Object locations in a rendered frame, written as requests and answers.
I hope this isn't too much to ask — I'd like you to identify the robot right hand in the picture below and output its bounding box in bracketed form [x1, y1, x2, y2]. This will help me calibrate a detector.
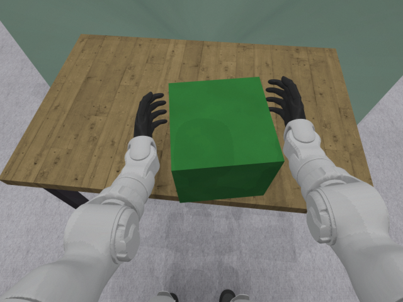
[266, 76, 306, 127]

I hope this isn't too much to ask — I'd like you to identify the robot left hand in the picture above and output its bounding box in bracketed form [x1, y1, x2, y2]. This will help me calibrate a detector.
[133, 92, 167, 138]

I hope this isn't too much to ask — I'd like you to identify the right robot upper arm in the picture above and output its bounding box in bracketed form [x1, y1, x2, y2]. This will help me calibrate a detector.
[306, 181, 403, 302]

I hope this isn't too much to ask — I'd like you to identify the robot right foot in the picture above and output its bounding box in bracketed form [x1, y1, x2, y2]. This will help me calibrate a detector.
[219, 289, 235, 302]

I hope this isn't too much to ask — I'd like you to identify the table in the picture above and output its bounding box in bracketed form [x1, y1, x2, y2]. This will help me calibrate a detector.
[0, 34, 373, 214]

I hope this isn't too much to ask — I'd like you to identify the carton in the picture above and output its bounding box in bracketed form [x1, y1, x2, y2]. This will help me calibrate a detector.
[169, 77, 285, 203]

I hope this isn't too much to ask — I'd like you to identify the robot left forearm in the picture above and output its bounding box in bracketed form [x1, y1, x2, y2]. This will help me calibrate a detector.
[64, 136, 160, 251]

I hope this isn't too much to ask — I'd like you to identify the robot right forearm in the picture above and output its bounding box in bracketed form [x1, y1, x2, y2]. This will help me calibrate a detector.
[283, 119, 390, 229]

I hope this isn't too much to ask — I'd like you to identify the left robot shin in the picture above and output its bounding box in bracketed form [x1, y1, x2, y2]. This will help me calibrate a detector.
[157, 291, 174, 300]

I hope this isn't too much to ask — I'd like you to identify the left robot upper arm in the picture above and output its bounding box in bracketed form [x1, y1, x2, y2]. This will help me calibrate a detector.
[0, 203, 140, 302]

